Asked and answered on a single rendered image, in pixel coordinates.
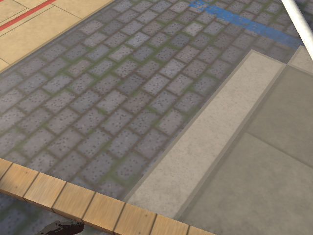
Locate left robot hand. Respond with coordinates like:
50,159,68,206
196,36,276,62
34,220,84,235

